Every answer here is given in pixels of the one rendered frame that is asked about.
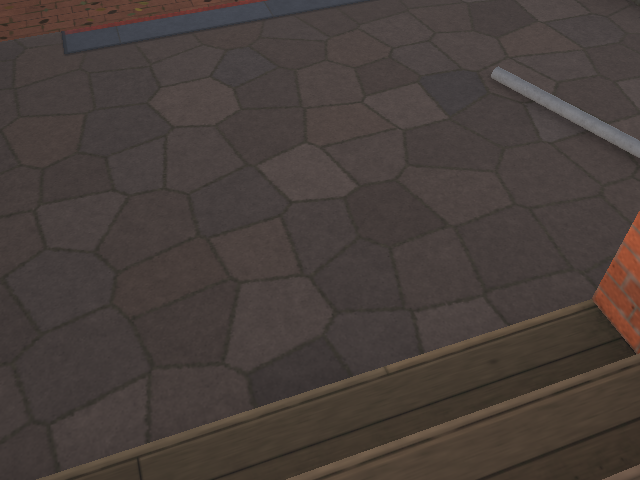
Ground stairs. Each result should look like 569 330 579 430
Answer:
36 299 640 480

